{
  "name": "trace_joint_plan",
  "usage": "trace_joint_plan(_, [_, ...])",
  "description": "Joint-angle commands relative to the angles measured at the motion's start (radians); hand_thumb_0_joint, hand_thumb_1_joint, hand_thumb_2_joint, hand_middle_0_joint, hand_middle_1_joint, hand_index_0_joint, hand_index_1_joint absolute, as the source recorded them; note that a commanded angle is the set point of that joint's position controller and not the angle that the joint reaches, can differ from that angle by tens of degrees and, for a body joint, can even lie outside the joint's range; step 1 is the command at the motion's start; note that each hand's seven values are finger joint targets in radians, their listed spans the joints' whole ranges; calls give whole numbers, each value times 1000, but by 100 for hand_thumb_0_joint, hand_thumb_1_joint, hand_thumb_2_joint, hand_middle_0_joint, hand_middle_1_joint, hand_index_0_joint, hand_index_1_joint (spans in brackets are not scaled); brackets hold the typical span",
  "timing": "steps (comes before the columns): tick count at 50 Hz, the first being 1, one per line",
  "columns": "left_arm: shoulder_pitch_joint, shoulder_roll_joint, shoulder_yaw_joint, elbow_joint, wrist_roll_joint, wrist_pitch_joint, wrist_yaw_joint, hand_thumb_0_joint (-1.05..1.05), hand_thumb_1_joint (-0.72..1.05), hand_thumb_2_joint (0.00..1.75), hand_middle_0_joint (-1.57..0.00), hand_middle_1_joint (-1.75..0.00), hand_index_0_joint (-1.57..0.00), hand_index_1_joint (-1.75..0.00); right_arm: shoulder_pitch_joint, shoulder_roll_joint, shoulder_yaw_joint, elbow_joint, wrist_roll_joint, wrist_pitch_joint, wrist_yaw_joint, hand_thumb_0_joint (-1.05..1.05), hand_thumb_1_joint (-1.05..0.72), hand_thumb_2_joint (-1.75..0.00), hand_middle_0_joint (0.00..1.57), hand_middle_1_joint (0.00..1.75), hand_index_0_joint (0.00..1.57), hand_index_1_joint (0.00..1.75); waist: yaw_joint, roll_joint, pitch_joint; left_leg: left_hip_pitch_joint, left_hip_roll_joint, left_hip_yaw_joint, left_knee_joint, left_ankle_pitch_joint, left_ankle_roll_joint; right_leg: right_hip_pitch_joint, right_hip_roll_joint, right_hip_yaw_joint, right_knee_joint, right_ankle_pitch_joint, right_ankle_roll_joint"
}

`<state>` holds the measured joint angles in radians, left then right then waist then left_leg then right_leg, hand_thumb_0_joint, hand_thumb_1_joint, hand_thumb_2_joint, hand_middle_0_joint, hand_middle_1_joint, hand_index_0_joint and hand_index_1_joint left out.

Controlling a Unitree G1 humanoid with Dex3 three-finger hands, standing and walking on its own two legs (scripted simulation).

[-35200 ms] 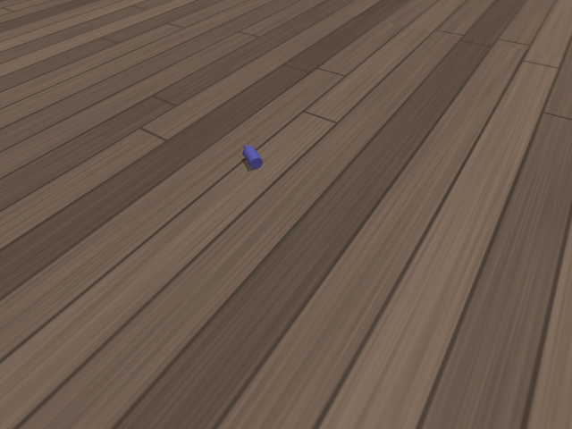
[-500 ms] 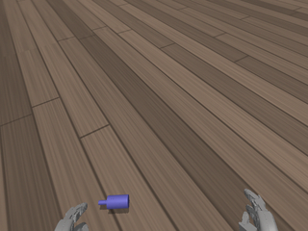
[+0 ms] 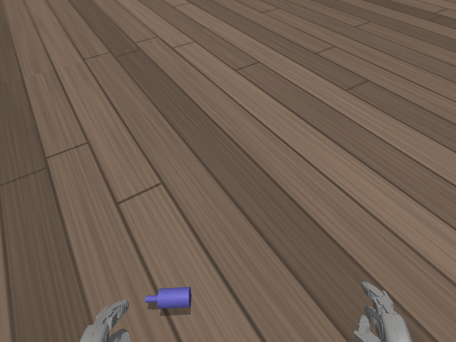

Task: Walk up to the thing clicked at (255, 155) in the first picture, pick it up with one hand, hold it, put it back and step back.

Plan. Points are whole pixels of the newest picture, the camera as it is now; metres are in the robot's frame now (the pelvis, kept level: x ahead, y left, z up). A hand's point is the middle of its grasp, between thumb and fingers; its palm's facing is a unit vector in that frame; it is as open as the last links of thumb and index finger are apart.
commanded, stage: home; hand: left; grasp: from above
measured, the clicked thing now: (168, 298) +0.45 +0.27 -0.68
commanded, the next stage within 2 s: stand in 0.38 s
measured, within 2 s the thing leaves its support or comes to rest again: neither
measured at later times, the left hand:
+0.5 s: hand out of the picture +0.16 +0.18 -0.05, palm faces +0.03 -0.97 -0.23, open 7.4 cm
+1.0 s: hand out of the picture +0.04 +0.25 -0.11, palm faces +0.06 -0.95 -0.32, open 7.3 cm
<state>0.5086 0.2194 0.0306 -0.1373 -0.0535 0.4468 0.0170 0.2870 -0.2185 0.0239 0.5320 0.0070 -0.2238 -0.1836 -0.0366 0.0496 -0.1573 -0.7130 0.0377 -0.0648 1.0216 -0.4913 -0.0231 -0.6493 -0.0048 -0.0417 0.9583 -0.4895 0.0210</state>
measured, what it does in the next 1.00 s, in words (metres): rises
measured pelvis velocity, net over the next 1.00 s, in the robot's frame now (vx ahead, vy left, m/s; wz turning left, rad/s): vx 0.00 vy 0.02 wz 0.02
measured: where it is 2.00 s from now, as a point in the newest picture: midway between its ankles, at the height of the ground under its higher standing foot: outside the picture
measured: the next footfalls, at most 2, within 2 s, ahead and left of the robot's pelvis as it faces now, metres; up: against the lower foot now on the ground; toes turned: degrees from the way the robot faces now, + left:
none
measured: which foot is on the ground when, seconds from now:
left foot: down 0.00-1.00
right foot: down 0.00-1.00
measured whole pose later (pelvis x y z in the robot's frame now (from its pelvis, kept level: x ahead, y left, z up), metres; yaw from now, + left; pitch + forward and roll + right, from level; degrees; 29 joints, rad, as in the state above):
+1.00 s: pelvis +0.00 +0.02 +0.06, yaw +1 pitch -2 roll -1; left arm 0.22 0.28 0.05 0.99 0.04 0.03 0.03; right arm 0.18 -0.27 -0.04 1.02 -0.04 0.00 -0.02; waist 0.03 0.00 0.07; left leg -0.24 -0.02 -0.04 0.55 -0.28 0.01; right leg -0.18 -0.06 -0.03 0.52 -0.29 0.05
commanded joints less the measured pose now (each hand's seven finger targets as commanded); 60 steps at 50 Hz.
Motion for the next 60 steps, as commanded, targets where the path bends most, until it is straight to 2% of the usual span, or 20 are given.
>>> trace_joint_plan(1, [-13,106,60,-180,7,-46,13,0,90,90,-20,-30,-20,-30,-62,-125,-51,-158,-1,-60,-8,0,-90,-90,20,30,20,30,-2,2,-90,111,-28,21,-172,205,28,40,29,-31,-148,188,-20])
trace_joint_plan(5, [-36,108,53,-215,2,-49,8,0,90,90,-20,-30,-20,-30,-63,-122,-48,-170,0,-62,-8,0,-90,-90,20,30,20,30,-8,-4,-110,124,-32,29,-148,256,33,54,23,-24,-153,245,-14])
trace_joint_plan(10, [-14,117,66,-174,4,-44,10,0,90,90,-20,-30,-20,-30,-62,-128,-52,-162,1,-60,-9,0,-90,-90,20,30,20,30,-5,-17,-81,105,-33,29,-159,198,35,39,23,-23,-163,192,-13])
trace_joint_plan(23, [-23,111,59,-198,4,-48,12,0,90,90,-20,-30,-20,-30,-67,-124,-50,-171,1,-58,-9,0,-90,-90,20,30,20,30,-7,-2,-96,120,-33,31,-147,254,33,49,24,-25,-155,245,-13])
trace_joint_plan(24, [-305,204,60,153,124,-254,50,0,90,90,-20,-30,-20,-30,-121,-231,-85,87,-123,52,51,0,-90,-90,20,30,20,30,75,-89,144,80,-21,-8,-225,358,74,263,-76,48,-224,182,-47])
trace_joint_plan(25, [-242,215,81,333,132,-319,44,0,90,90,-20,-30,-20,-30,-111,-235,-98,91,-120,87,83,0,-90,-90,20,30,20,30,54,-134,45,166,-22,16,-236,369,82,280,-91,119,-235,164,-87])
trace_joint_plan(26, [-214,221,72,367,124,-353,39,0,90,90,-20,-30,-20,-30,-137,-242,-105,61,-130,104,97,0,-90,-90,20,30,20,30,51,-143,54,206,-27,8,-219,382,84,230,-82,152,-278,227,-102])
trace_joint_plan(28, [-255,228,60,455,127,-391,32,0,90,90,-20,-30,-20,-30,-112,-218,-100,120,-89,112,130,0,-90,-90,20,30,20,30,55,-62,2,283,-22,-4,-272,417,80,314,-102,136,-228,333,-90])
trace_joint_plan(31, [-282,213,66,593,103,-399,29,0,90,90,-20,-30,-20,-30,-144,-217,-108,170,-58,126,163,0,-90,-90,20,30,20,30,82,-58,31,336,-17,-29,-326,371,85,304,-84,95,-281,258,-57])
trace_joint_plan(32, [-299,220,68,637,106,-408,30,0,90,90,-20,-30,-20,-30,-143,-209,-110,189,-55,135,167,0,-90,-90,20,30,20,30,72,-92,40,346,-21,-22,-337,326,86,302,-94,110,-323,228,-57])
trace_joint_plan(35, [-350,222,70,739,107,-432,30,0,90,90,-20,-30,-20,-30,-134,-213,-112,236,-60,154,167,0,-90,-90,20,30,20,30,55,-96,57,393,-21,-18,-372,329,83,322,-110,119,-369,239,-50])
trace_joint_plan(38, [-336,213,67,838,98,-447,30,0,90,90,-20,-30,-20,-30,-135,-223,-114,284,-61,162,164,0,-90,-90,20,30,20,30,65,-41,78,433,7,-56,-437,402,86,370,-91,81,-381,305,-37])
trace_joint_plan(41, [-325,202,62,924,94,-448,29,0,90,90,-20,-30,-20,-30,-146,-229,-111,323,-57,169,157,0,-90,-90,20,30,20,30,72,-22,110,447,32,-94,-514,390,86,410,-81,58,-417,297,-33])
trace_joint_plan(42, [-325,204,59,950,92,-446,29,0,90,90,-20,-30,-20,-30,-148,-236,-112,335,-55,175,155,0,-90,-90,20,30,20,30,69,-7,132,427,32,-101,-553,320,84,423,-78,56,-444,267,-31])
trace_joint_plan(44, [-325,207,57,995,91,-448,27,0,90,90,-20,-30,-20,-30,-145,-244,-110,363,-52,181,151,0,-90,-90,20,30,20,30,66,7,139,446,39,-108,-598,310,78,461,-81,54,-472,273,-30])
trace_joint_plan(46, [-322,226,58,1036,90,-452,28,0,90,90,-20,-30,-20,-30,-150,-247,-111,390,-45,182,149,0,-90,-90,20,30,20,30,65,-10,115,513,40,-94,-585,441,71,492,-95,57,-501,351,-32])
trace_joint_plan(49, [-331,234,52,1086,88,-455,29,0,90,90,-20,-30,-20,-30,-147,-243,-108,426,-38,189,146,0,-90,-90,20,30,20,30,56,-33,138,543,39,-84,-607,436,63,505,-106,62,-551,351,-29])
trace_joint_plan(51, [-346,237,48,1112,85,-452,28,0,90,90,-20,-30,-20,-30,-135,-254,-105,451,-35,197,145,0,-90,-90,20,30,20,30,47,-12,168,513,42,-94,-663,343,60,520,-97,54,-567,306,-24])
trace_joint_plan(59, [-345,246,37,1187,89,-459,30,0,90,90,-20,-30,-20,-30,-166,-244,-99,498,-30,202,148,0,-90,-90,20,30,20,30,54,-51,174,582,44,-80,-673,459,50,540,-116,54,-633,356,-20])
trace_joint_plan(60, [-349,242,35,1193,88,-459,30,0,90,90,-20,-30,-20,-30,-165,-245,-98,502,-30,204,148,0,-90,-90,20,30,20,30,50,-49,187,577,43,-76,-679,425,47,533,-114,53,-641,329,-16])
